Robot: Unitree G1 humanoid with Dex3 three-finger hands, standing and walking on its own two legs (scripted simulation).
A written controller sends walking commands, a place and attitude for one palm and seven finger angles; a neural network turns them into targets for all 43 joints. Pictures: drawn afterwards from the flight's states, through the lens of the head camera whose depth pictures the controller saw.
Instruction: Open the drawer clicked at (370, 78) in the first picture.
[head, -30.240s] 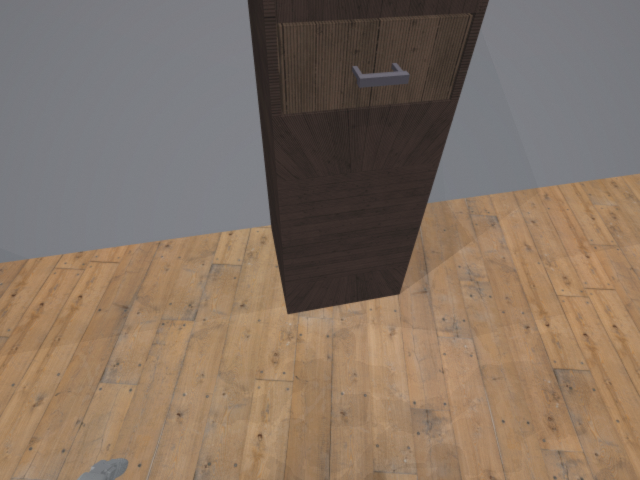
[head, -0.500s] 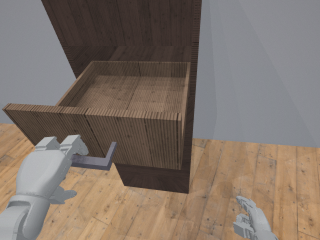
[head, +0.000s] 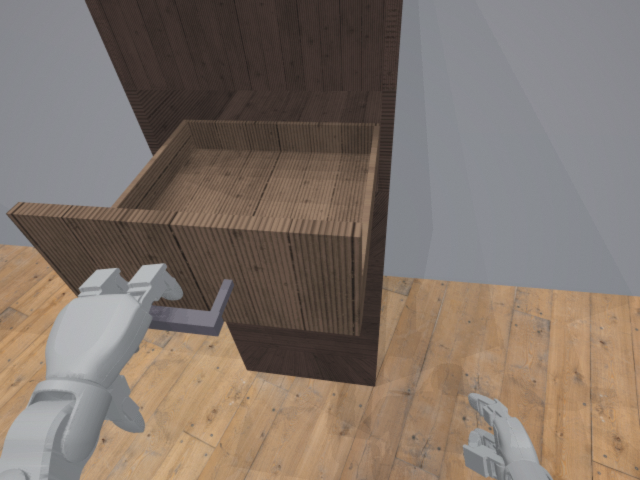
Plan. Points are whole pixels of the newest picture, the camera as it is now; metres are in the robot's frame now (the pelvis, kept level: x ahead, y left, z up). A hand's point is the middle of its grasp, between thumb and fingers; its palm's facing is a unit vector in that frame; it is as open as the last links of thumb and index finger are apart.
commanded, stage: lift the hand off the handle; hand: left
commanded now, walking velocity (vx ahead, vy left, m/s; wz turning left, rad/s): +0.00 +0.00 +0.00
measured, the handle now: (182, 302) +0.26 +0.20 +0.13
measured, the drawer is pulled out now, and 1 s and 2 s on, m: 0.30 0.30 0.30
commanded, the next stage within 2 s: draw the hand back to the body in 1.28 s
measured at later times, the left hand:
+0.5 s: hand (117, 307) +0.22 +0.24 +0.18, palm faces +0.17 -0.09 -0.98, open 13.6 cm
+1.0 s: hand (95, 242) +0.23 +0.22 +0.26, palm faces +0.30 -0.05 -0.95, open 13.8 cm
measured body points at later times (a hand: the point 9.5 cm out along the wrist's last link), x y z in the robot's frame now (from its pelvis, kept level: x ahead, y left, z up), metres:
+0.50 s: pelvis +0.00 +0.00 +0.00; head -0.02 -0.04 +0.45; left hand +0.21 +0.24 +0.23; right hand +0.24 -0.19 -0.08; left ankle +0.04 +0.09 -0.73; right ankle -0.03 -0.09 -0.73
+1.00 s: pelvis -0.02 +0.00 +0.01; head -0.05 -0.06 +0.45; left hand +0.21 +0.22 +0.31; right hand +0.23 -0.18 -0.07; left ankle +0.04 +0.09 -0.73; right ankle -0.03 -0.09 -0.73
